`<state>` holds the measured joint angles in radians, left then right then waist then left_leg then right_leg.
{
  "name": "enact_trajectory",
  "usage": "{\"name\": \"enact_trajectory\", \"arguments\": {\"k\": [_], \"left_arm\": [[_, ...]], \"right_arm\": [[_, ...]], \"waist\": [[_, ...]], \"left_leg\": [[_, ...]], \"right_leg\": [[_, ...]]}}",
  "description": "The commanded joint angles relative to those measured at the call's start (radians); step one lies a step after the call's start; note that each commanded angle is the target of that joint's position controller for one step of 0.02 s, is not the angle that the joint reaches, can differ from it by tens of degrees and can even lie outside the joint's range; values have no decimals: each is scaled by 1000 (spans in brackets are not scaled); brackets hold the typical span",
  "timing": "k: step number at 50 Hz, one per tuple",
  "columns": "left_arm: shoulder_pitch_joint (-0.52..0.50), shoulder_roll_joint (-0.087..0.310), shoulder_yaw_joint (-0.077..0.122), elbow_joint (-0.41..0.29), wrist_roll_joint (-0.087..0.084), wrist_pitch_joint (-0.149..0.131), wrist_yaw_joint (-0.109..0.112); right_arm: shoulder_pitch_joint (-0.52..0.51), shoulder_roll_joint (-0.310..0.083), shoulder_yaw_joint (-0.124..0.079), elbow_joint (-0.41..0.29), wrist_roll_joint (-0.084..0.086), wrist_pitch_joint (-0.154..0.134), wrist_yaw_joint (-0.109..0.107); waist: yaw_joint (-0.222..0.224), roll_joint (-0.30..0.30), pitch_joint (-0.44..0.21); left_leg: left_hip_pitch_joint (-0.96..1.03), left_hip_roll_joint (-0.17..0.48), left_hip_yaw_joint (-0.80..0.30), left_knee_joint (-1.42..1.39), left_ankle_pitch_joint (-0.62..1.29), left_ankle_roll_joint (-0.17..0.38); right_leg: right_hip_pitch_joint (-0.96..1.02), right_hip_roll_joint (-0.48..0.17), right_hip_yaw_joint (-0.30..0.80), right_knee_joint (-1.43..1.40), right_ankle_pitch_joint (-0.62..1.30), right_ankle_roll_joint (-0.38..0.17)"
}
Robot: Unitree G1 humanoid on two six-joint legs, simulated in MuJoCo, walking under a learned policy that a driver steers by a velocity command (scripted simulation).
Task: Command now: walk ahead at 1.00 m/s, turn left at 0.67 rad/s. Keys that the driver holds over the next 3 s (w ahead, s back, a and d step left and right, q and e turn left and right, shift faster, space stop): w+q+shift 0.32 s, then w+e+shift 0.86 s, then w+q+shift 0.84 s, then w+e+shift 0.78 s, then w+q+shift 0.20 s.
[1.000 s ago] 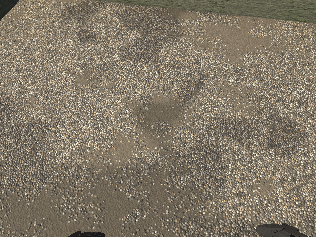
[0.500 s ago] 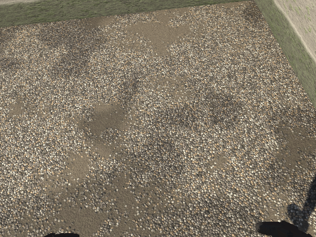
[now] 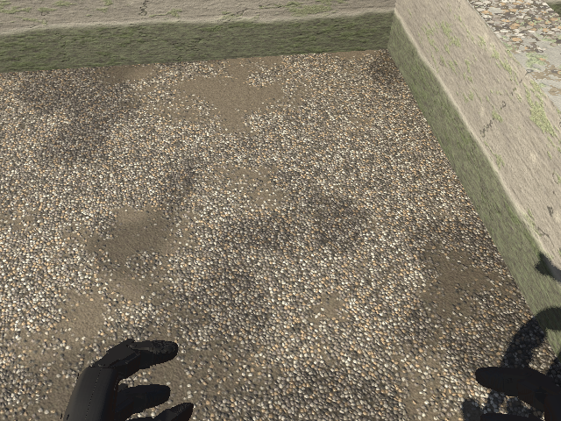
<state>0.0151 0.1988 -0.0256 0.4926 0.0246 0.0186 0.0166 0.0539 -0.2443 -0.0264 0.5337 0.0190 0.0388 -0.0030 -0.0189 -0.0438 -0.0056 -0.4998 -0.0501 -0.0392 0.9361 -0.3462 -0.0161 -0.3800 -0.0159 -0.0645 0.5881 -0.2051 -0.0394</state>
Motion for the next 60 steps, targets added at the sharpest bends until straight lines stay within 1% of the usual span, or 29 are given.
{"name": "enact_trajectory", "arguments": {"k": [1,3,5,6,7,8,9,11,13,15,17,18,19,20,21,23,25,26,27,28,30,32,35,38,41,45,53,58,60], "left_arm": [[-130,104,42,-87,-4,-31,9],[-97,119,54,-65,-10,-31,8],[-104,126,64,-58,-29,-24,14],[-102,100,63,-59,-33,-13,20],[-82,55,56,-65,-36,-8,25],[-171,78,46,-129,-34,-1,19],[-261,111,53,-179,-26,-4,14],[-150,102,52,-141,-19,-24,3],[-58,87,47,-93,-11,-34,0],[-50,73,40,-80,-21,-36,0],[78,35,32,-18,-17,-42,5],[111,73,40,-5,18,-55,9],[62,164,66,-16,30,-50,4],[37,168,72,-34,16,-48,7],[-19,141,59,-42,3,-46,10],[-125,133,46,-42,-42,-46,5],[-111,128,51,-36,-62,-41,-6],[-99,108,54,-38,-68,-38,-9],[-78,67,41,-50,-73,-35,-11],[-102,69,42,-61,-60,-30,-7],[-103,103,62,-63,-52,-26,-8],[-65,82,59,-50,-48,-24,-17],[-27,62,55,-24,-48,-20,-29],[10,74,57,2,-36,-10,-38],[-42,94,70,-8,-68,-3,-36],[-49,97,74,-17,-83,9,-39],[-53,93,86,-20,-94,17,-38],[-104,69,90,-41,-70,18,-30],[-32,43,80,-30,-49,14,-37]], "right_arm": [[-52,-40,-13,-73,8,-3,10],[-63,-31,-3,-75,17,6,20],[30,-19,1,-35,7,10,29],[94,-16,0,-4,-5,12,36],[90,-36,2,-2,-23,15,42],[21,-176,-42,-53,11,24,35],[-50,-203,-56,-97,7,28,11],[-149,-174,-43,-141,-37,19,-13],[-187,-143,-40,-154,-27,1,-4],[-162,-118,-38,-149,-2,-2,10],[-156,-75,-30,-149,18,6,14],[-90,0,-15,-152,18,2,16],[-98,9,0,-165,16,0,15],[-132,-38,-12,-169,-16,-10,12],[-133,-55,-16,-160,-22,-19,17],[-62,-30,-3,-130,-24,-24,42],[-25,-22,3,-114,-44,-17,47],[6,-26,6,-110,-57,-19,42],[-40,-84,-7,-119,-53,-17,34],[-43,-112,-12,-130,-41,-13,29],[-49,-100,-6,-130,-45,-18,11],[-74,-79,3,-125,-46,-35,0],[-95,-70,5,-109,-41,-50,-4],[-74,-62,-3,-94,-23,-46,-10],[-46,-53,-9,-79,-36,-45,-19],[-34,-57,-28,-73,-25,-32,-16],[-1,-51,-47,-67,-20,-1,-10],[67,-71,-66,-18,-21,15,-4],[-15,-24,-45,-14,-27,9,-15]], "waist": [[-6,-98,-121],[12,-103,-106],[-23,-62,-109],[-35,9,-91],[-6,181,-11],[-72,386,29],[-83,353,54],[9,222,-37],[41,161,-129],[30,130,-128],[74,39,-143],[40,-155,-160],[53,-332,-122],[65,-203,-88],[25,-90,-94],[-58,-81,-116],[-76,-79,-71],[-81,3,-68],[-62,201,-73],[-87,296,-55],[-72,235,-40],[-33,190,-74],[2,179,-83],[2,102,-72],[-5,-18,-98],[0,13,-119],[6,18,-111],[-34,104,-75],[30,113,-92]], "left_leg": [[101,43,33,-37,-7,5],[161,49,70,-144,-8,22],[300,33,126,-298,62,58],[338,26,108,-365,52,75],[320,74,-20,-360,89,109],[200,168,-372,-539,-179,199],[167,236,-520,-645,-275,230],[128,207,-482,-597,-97,237],[86,131,-358,-545,26,209],[95,95,-352,-520,41,211],[94,52,-299,-411,-38,173],[-53,-33,-208,-204,-95,116],[-255,-66,-106,-120,-122,80],[-253,-19,-127,-50,-76,53],[-132,3,-119,-73,-36,38],[260,25,5,-223,107,28],[391,8,62,-306,156,27],[429,54,20,-341,158,28],[406,129,-95,-420,80,41],[338,196,-220,-547,-79,61],[342,279,-319,-600,-131,105],[315,285,-254,-579,-63,100],[269,256,-133,-551,-8,78],[272,201,-13,-446,102,57],[351,115,144,-340,272,-14],[420,113,182,-282,360,-15],[481,143,232,-264,127,-2],[568,285,227,-336,59,24],[451,286,259,-335,38,22]], "right_leg": [[29,-225,186,-281,-213,7],[47,-223,140,-268,-215,10],[22,-187,60,-214,-237,42],[14,-130,-7,-97,-219,70],[-107,-47,-90,98,-192,100],[-257,52,-74,188,-204,132],[-340,28,42,297,-196,144],[-244,8,104,389,-148,143],[-40,15,74,319,-127,118],[65,31,60,165,-86,101],[241,14,7,-56,46,84],[395,-113,160,-36,82,45],[400,-252,446,-164,-120,-42],[300,-327,590,-246,-250,-106],[188,-310,561,-260,-257,-112],[-60,-186,327,-260,-176,-59],[-128,-79,249,-217,-157,-34],[-139,-34,209,-115,-151,-20],[-158,28,124,-13,-126,13],[-172,48,79,70,-124,32],[-219,27,95,150,-154,35],[-150,4,94,180,-146,33],[-25,-1,51,132,-80,14],[70,11,31,21,25,-16],[52,29,113,15,148,-50],[10,46,162,47,270,-69],[-113,82,214,81,377,-76],[-257,67,130,146,258,-56],[-130,58,123,96,103,-71]]}}
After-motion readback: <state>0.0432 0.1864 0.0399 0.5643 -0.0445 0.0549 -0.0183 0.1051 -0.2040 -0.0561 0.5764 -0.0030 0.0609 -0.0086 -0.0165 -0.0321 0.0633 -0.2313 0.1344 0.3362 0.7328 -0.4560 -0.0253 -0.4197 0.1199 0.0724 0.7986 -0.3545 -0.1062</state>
